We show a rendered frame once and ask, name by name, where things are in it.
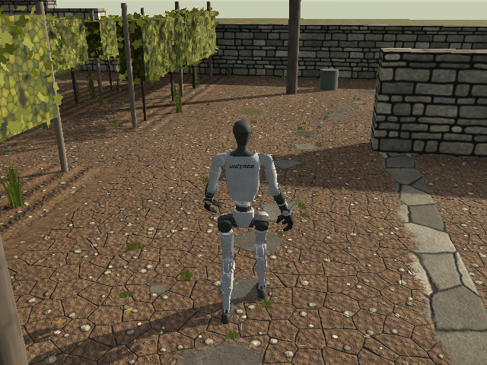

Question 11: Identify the right robot hand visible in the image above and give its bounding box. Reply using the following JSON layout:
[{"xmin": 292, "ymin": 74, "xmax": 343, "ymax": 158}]
[{"xmin": 276, "ymin": 212, "xmax": 294, "ymax": 232}]

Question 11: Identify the left robot upper arm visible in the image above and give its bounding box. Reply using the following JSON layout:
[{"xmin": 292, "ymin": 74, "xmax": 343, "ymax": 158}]
[{"xmin": 207, "ymin": 153, "xmax": 227, "ymax": 194}]

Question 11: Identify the right robot foot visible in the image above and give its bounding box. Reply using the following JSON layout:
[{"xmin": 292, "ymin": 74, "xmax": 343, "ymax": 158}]
[{"xmin": 256, "ymin": 282, "xmax": 266, "ymax": 299}]

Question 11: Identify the left robot forearm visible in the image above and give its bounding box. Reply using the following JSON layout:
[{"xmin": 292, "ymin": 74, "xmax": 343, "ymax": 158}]
[{"xmin": 204, "ymin": 182, "xmax": 215, "ymax": 205}]

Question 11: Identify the right robot forearm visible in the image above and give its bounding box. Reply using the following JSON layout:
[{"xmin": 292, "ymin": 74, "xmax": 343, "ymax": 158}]
[{"xmin": 273, "ymin": 184, "xmax": 291, "ymax": 216}]

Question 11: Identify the right robot upper arm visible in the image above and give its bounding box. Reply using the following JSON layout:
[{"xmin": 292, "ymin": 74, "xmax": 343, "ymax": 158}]
[{"xmin": 258, "ymin": 153, "xmax": 280, "ymax": 196}]

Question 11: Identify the robot right shin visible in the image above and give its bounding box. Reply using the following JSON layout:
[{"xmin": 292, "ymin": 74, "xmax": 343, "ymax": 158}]
[{"xmin": 256, "ymin": 243, "xmax": 267, "ymax": 289}]

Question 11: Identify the left robot hand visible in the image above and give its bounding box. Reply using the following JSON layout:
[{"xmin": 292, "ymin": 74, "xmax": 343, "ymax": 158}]
[{"xmin": 204, "ymin": 199, "xmax": 222, "ymax": 213}]

